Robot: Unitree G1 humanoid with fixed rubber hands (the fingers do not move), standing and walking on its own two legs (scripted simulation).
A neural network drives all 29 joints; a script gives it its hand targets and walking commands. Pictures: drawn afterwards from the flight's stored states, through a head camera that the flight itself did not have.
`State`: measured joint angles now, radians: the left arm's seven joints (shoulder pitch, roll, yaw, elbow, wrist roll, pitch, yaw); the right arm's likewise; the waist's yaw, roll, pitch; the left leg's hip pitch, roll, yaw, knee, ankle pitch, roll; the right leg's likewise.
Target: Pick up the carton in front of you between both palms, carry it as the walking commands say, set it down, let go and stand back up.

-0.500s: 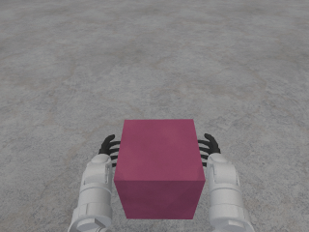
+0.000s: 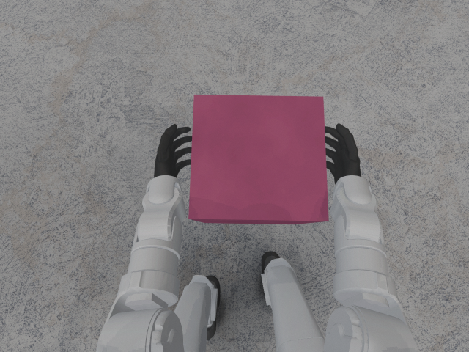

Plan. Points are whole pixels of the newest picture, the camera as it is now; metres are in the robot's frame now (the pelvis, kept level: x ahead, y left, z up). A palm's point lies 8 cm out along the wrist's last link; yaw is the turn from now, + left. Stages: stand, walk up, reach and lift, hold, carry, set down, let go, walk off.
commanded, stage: set down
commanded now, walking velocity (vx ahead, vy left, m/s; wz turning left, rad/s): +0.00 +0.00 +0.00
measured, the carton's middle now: (253, 171) +0.41 -0.06 -0.17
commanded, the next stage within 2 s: none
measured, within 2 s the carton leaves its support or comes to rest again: neither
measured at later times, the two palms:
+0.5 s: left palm (195, 157) +0.46 +0.06 -0.21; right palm (332, 165) +0.42 -0.24 -0.22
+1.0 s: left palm (212, 154) +0.51 +0.03 -0.36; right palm (322, 170) +0.44 -0.26 -0.37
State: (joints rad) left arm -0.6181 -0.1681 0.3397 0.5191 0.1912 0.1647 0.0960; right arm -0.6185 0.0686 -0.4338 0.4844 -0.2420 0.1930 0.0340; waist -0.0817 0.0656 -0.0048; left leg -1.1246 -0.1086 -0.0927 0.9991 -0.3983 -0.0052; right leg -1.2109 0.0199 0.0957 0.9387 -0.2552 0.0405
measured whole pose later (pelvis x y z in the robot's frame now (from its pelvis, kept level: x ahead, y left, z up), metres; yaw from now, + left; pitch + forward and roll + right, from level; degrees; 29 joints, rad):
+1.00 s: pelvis -0.05 -0.01 -0.23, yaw +3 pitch +46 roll +3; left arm -1.40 0.11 0.31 0.90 0.13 0.28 0.12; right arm -1.24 -0.10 -0.55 0.66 -0.21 0.33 -0.04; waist -0.16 0.09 0.11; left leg -2.07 -0.20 -0.06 1.87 -0.62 -0.07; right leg -2.17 0.08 0.12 1.80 -0.43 0.07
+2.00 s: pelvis -0.06 +0.00 -0.30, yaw +4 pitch +38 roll -3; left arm -1.71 0.27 0.07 1.20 0.01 0.23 0.10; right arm -1.43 -0.22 -0.61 0.87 -0.17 0.25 0.07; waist -0.22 0.08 0.43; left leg -2.18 -0.21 -0.05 2.18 -0.66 -0.03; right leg -2.23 -0.02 0.04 2.08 -0.51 0.06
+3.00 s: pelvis -0.06 -0.01 -0.28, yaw +1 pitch +37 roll +0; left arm -1.71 0.44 -0.01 1.11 -0.13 0.27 0.10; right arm -1.49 -0.34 -0.35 0.95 0.14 0.21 -0.09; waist -0.21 0.06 0.39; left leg -2.08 -0.08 -0.02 2.10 -0.66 -0.02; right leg -2.18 0.00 0.00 1.99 -0.45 0.00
